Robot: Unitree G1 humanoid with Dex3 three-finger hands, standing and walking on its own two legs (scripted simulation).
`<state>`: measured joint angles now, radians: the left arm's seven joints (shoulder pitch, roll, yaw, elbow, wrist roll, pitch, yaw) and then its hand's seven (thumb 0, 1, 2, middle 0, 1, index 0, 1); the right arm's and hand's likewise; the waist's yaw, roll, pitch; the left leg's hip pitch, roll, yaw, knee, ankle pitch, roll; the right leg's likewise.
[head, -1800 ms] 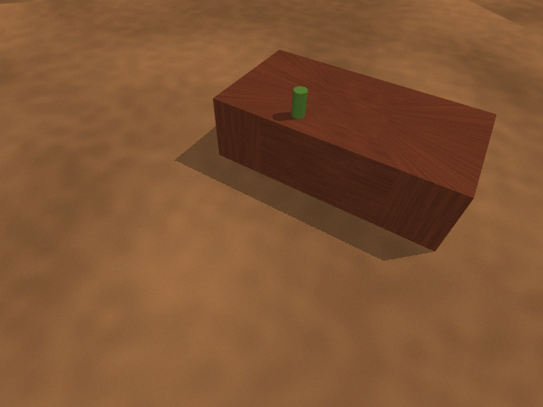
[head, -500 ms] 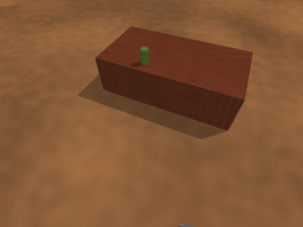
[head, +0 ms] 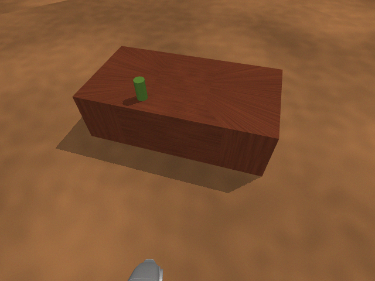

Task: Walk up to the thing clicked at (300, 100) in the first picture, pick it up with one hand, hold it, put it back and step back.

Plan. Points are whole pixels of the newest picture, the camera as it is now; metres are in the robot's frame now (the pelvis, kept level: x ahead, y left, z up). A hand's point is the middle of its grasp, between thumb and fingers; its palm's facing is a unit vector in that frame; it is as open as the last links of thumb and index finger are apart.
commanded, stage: walk up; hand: left
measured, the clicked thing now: (140, 89) +1.13 +0.34 -0.35
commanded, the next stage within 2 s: none
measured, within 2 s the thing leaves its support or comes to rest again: neither
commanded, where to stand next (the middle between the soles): +0.67 +0.17 m, yaw -12 degrees
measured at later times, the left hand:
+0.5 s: hand (88, 180) +0.40 +0.33 -0.13, palm faces -0.18 -0.89 -0.42, open 7.4 cm
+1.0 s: hand (68, 156) +0.51 +0.45 -0.16, palm faces -0.16 -0.87 -0.47, open 7.4 cm
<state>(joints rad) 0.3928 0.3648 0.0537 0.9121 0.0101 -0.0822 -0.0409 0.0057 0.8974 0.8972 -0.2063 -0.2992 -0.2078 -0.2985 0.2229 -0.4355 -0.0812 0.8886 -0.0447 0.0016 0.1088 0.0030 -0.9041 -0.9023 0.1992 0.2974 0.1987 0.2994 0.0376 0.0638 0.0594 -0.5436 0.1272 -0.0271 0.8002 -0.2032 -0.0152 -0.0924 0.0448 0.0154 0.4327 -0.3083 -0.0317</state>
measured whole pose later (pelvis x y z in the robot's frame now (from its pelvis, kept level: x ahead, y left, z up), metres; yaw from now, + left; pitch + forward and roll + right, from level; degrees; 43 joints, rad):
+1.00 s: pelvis +0.43 +0.14 -0.03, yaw -9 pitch -2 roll +0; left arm 0.37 0.47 0.07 0.89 0.03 -0.06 0.01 0.01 0.90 0.90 -0.21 -0.30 -0.21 -0.30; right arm 0.30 -0.46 -0.11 0.81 -0.05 -0.02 0.10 0.00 -0.91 -0.90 0.20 0.30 0.20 0.30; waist 0.01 -0.01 0.05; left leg -0.42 0.08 0.06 0.76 -0.29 -0.01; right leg -0.31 -0.10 0.07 0.83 -0.47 -0.03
